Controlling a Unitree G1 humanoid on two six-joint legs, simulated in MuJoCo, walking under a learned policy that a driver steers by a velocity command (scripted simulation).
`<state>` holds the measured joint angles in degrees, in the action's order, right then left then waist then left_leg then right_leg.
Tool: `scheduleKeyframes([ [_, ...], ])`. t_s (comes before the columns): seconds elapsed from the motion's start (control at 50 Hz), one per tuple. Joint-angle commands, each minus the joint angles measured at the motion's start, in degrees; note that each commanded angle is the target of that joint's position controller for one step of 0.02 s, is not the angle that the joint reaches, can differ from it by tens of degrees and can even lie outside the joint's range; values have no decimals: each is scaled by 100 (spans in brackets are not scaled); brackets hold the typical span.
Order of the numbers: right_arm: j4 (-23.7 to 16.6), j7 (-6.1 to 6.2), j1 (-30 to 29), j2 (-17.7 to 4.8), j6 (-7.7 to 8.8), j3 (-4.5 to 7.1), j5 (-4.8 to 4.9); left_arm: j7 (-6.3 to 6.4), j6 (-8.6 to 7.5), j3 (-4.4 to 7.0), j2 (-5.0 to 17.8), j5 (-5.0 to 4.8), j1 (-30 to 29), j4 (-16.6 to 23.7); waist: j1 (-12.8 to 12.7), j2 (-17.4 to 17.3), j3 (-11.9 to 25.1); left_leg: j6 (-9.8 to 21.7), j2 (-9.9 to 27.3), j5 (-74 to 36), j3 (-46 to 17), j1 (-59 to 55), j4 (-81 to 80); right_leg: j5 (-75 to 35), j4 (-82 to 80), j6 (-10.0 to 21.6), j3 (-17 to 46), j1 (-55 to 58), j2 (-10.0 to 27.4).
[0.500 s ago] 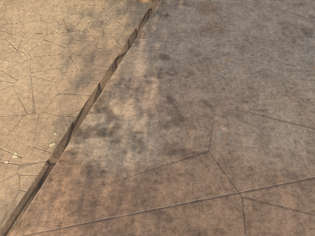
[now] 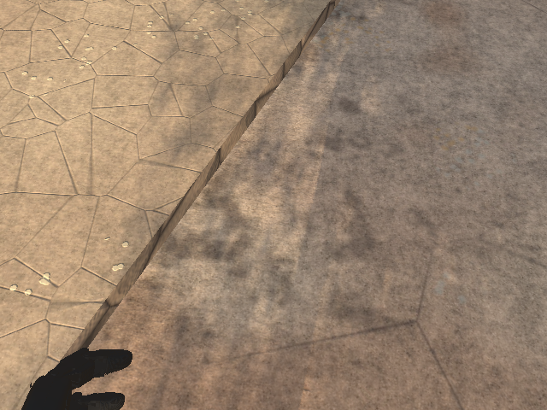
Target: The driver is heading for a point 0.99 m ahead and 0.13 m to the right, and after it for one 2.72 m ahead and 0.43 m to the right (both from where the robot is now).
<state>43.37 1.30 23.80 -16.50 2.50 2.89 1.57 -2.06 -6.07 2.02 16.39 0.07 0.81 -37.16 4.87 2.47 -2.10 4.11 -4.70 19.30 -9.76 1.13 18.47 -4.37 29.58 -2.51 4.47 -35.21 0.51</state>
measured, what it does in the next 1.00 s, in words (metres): walks ahead: right foot, then left foot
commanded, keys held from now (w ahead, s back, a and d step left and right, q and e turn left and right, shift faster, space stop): w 0.42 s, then w+e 0.58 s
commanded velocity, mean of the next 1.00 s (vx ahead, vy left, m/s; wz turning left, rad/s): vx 0.50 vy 0.00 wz -0.12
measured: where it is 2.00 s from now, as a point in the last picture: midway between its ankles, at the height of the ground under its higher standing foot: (296, 215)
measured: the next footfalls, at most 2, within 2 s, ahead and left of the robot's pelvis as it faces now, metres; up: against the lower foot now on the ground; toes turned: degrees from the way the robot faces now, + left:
right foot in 0.08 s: +0.24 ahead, -0.12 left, +0.00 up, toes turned +5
left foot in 0.58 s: +0.49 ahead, +0.15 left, +0.00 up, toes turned +2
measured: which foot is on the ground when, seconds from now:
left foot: down 0.00-0.10, up 0.12-0.56, down 0.58-1.00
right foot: up 0.00-0.06, down 0.08-0.60, up 0.62-1.00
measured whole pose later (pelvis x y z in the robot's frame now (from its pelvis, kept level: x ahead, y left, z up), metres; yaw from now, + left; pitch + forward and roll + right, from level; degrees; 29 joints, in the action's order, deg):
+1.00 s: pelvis +0.54 +0.03 +0.00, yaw -11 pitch +1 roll +3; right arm 47.9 0.5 18.6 -16.9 4.5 4.2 0.2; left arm -2.6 -0.9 3.1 16.2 -1.1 6.6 -38.6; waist 4.6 2.3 -2.4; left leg -0.4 -0.2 17.3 13.7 -3.5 13.4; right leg 0.6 40.0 0.8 0.5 -36.8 5.5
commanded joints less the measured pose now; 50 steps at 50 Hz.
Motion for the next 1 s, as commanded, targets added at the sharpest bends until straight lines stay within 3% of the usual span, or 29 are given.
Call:
scheduleKeyframes([
  [0.02, -165, 67, 106, -949, 19, 278, -12, -30, -141, 179, 578, -24, -415, 446, -159, -918, -21, 567, 1522, -2369, -943, 117, -119, 98, -221, 212, -79, 589, -58],
  [0.06, -167, 49, 24, -938, -31, 281, -56, 11, -164, 298, 777, 0, 184, 302, -476, -1004, 332, 433, 1388, -3964, -812, -122, 669, 562, -390, 491, -374, 1426, -238],
  [0.08, -223, 25, -50, -841, -48, 229, -96, 45, -169, 384, 953, 28, 885, 165, -842, -962, 924, 282, 1117, -4309, -601, 171, 1626, 392, -312, 738, -315, 2608, -33],
  [0.1, -361, 8, 83, -542, -39, 103, -225, 82, -152, 454, 1286, 111, 1843, 86, -1116, -292, 1886, 110, 703, -2829, -416, 1281, 3289, 285, 64, 1207, 857, 4462, 997],
  [0.12, -270, -48, 1125, -19, 33, -54, -52, 17, -82, 536, 1518, 38, 2275, -239, -709, 1647, 2666, -285, -150, 1291, -13, 3320, 5232, 1598, -550, 2195, 3626, 6232, 2259],
  [0.14, -176, -42, 755, -621, 72, 42, 51, 5, -67, 414, 947, -105, 2281, -213, -955, 900, 2125, -278, 163, 1265, -269, 3945, 5756, 2864, -1113, 1997, 4031, 5811, 2126],
  [0.16, -374, -48, -151, -937, 96, 131, 79, 43, -46, 340, 717, -96, 1852, -174, -1059, 324, 1160, -263, 400, 745, -83, 4143, 5745, 2766, -1251, 1743, 3060, 4910, 1885],
  [0.18, -508, -35, -618, -895, 120, 115, 3, 55, -19, 294, 681, -21, 1511, -150, -922, -104, 637, -271, 636, 344, 142, 3991, 5524, 2063, -1385, 1633, 2426, 4042, 1664],
  [0.2, -583, -52, -818, -824, 151, 124, -89, 57, -2, 265, 605, 26, 1339, -177, -774, -114, 330, -294, 807, 119, 238, 3873, 5209, 1448, -1512, 1639, 2024, 3463, 1478],
  [0.22, -584, -79, -750, -722, 157, 120, -97, 70, -13, 231, 538, 81, 1274, -195, -601, 65, 285, -300, 962, -26, 266, 3589, 4988, 1090, -1649, 1601, 1709, 3113, 1300],
  [0.26, -528, -107, -591, -483, 133, 61, -77, 74, -38, 219, 485, 17, 1279, -273, -461, 255, 299, -352, 1052, -61, 410, 3412, 4548, 709, -1866, 1653, 1308, 2868, 1153],
  [0.32, -702, -126, -1065, -282, 132, -48, -172, 104, -44, 288, 757, -64, 1378, -415, -528, 168, 86, -502, 1172, -492, 606, 3528, 3556, 307, -2146, 1747, 851, 2600, 1168],
  [0.4, -841, -203, -1832, -229, 217, -108, -131, 124, 35, 313, 942, -111, 1595, -555, -807, 78, -16, -519, 1003, -1890, 817, 3096, 2049, 247, -2183, 1499, 234, 2511, 901],
  [0.44, -955, -240, -2202, -279, 250, -95, -93, 116, 80, 319, 1000, -156, 1898, -687, -960, 69, -65, -511, 891, -2175, 846, 2919, 1663, 309, -2088, 1443, 283, 2630, 975],
  [0.48, -1078, -283, -2435, -369, 291, -58, -74, 131, 153, 325, 1040, -189, 2076, -786, -954, 77, -128, -437, 809, -2038, 771, 2883, 1334, 352, -1880, 1367, 483, 2904, 1122],
  [0.52, -1075, -312, -2326, -526, 333, 15, -80, 165, 225, 357, 1132, -182, 2100, -826, -793, 131, -63, -336, 725, -1709, 749, 2572, 1066, 268, -1574, 1246, 679, 3144, 1246],
  [0.54, -1001, -306, -2039, -610, 350, 69, -85, 179, 256, 363, 1165, -180, 2026, -826, -574, 156, 62, -257, 648, -1610, 828, 2093, 888, -46, -1251, 1154, 666, 3121, 1202],
  [0.56, -820, -264, -1424, -813, 352, 188, -105, 186, 260, 321, 1063, -155, 2021, -823, -256, 80, 443, -124, 572, -1527, 919, 1137, 755, -578, -538, 1006, 498, 2948, 943],
  [0.58, -681, -199, -519, -1131, 346, 310, -185, 179, 234, 202, 763, -62, 1952, -714, 181, -137, 1170, 164, 1200, -1568, 398, -315, 970, -21, 823, 783, 272, 2209, 618],
  [0.6, -594, -157, 78, -1680, 271, 452, -294, 185, 152, 19, 160, -67, 2545, -550, 117, -1489, 2118, 919, 2693, -726, -1801, -2367, 757, 2226, 2972, 330, -322, 177, -188],
  [0.62, -551, -180, 208, -1279, 237, 359, -254, 194, 97, 73, 441, -183, 2512, -590, 207, -1712, 2279, 1107, 2903, 117, -3001, -2237, 70, 3773, 3893, 296, 250, -512, -200],
  [0.64, -534, -178, -123, -964, 236, 254, -193, 194, 108, 216, 870, -295, 2124, -512, 163, -1255, 1410, 881, 2731, 443, -2280, -1572, -75, 3393, 4261, 322, 340, -892, 83],
  [0.68, -526, -197, -823, -597, 263, 140, -184, 216, 181, 239, 801, -193, 1683, -402, -147, -910, 559, 688, 2298, -246, -1064, -263, -419, 2594, 3958, 303, 134, -698, 471],
  [0.7, -506, -201, -1039, -473, 308, 111, -217, 215, 258, 266, 720, -168, 1730, -422, -327, -994, 358, 617, 2127, -618, -604, 209, -629, 2325, 3765, 284, 170, -406, 618],
  [0.74, -423, -200, -1236, -472, 399, 146, -240, 203, 395, 245, 485, -176, 1831, -441, -500, -933, 216, 642, 2030, -1248, -11, 683, -927, 2009, 3664, 214, 130, -76, 679],
  [0.8, -253, -159, -1222, -612, 463, 218, -257, 209, 489, 248, 393, -128, 1571, -274, -548, -668, 34, 707, 2052, -1961, 635, 696, -1091, 1403, 3196, 116, 225, -362, 709],
  [0.9, -48, -62, -990, -872, 371, 294, -212, 27, 421, 164, 220, -117, 710, 44, -249, -503, -183, 560, 1932, -2204, 1531, 413, -1147, 204, 1574, 181, -182, -248, 611],
  [1.0, 179, -53, -622, -1099, 200, 398, -55, -125, 445, 158, 284, -121, 28, 453, -76, -495, -377, 399, 2192, -2624, 1858, -457, -799, 716, 810, 486, -527, -387, 498],
])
